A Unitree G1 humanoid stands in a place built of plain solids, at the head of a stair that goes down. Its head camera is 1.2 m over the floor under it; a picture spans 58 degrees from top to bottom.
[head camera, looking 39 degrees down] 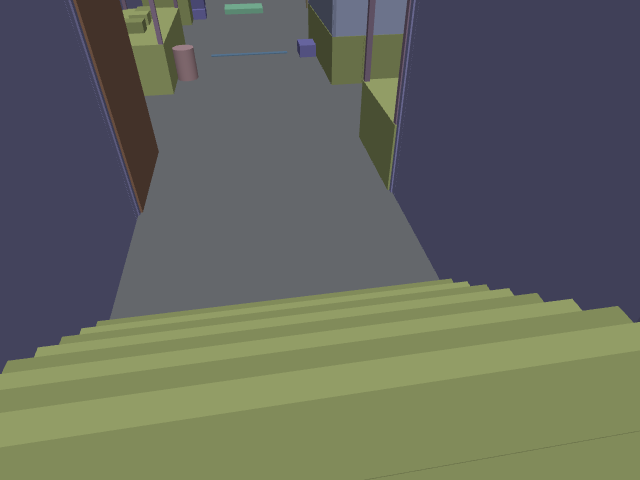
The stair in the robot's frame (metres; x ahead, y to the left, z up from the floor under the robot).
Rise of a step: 0.21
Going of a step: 0.25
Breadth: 3.19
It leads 9 degrees to the left of straight ahead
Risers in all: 9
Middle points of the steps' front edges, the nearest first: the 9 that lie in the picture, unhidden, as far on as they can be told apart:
0.72 0.00 0.00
0.97 0.04 -0.21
1.21 0.08 -0.41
1.46 0.12 -0.62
1.70 0.16 -0.83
1.95 0.20 -1.03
2.20 0.25 -1.24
2.44 0.29 -1.45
2.69 0.33 -1.65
